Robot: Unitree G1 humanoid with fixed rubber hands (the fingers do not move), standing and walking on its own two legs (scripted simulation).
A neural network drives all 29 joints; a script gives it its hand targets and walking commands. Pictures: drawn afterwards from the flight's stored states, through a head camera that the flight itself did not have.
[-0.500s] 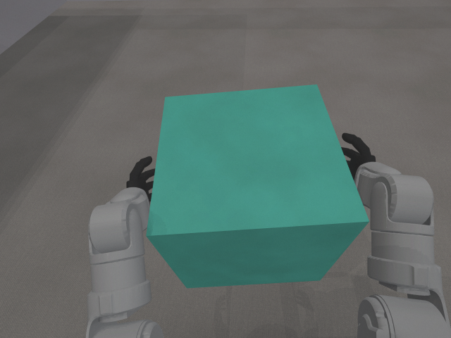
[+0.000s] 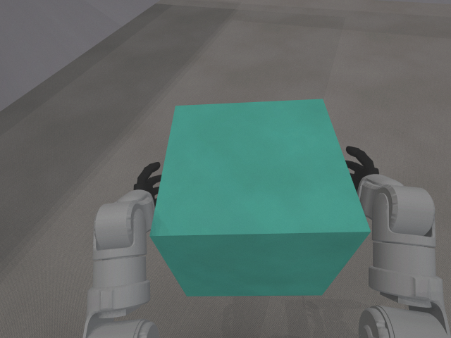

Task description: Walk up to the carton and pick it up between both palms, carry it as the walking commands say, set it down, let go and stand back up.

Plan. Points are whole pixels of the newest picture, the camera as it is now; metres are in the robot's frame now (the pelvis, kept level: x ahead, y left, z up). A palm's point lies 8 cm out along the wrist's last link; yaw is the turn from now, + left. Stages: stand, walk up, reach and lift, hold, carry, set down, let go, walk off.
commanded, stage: carry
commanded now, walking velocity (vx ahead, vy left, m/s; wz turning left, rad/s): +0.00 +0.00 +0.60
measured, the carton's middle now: (250, 203) +0.37 +0.00 +0.03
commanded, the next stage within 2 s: none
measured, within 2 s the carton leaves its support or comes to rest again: neither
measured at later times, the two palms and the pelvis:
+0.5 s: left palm (6, 308) +0.16 +0.35 +0.07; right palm (234, 208) +0.32 +0.02 +0.10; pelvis -0.09 +0.05 -0.01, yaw +17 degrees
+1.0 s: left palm out of the picture +0.07 +0.35 +0.11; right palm (226, 244) +0.24 +0.03 +0.13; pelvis -0.14 +0.06 +0.00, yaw +24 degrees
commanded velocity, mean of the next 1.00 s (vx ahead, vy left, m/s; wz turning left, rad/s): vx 0.00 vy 0.00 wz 0.29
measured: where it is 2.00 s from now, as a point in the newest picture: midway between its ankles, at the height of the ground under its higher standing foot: outside the picture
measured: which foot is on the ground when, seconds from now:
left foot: up 0.00-0.20, down 0.22-0.66, up 0.68-0.82, down 0.84-1.00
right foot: down 0.00-0.22, up 0.24-0.62, down 0.64-1.00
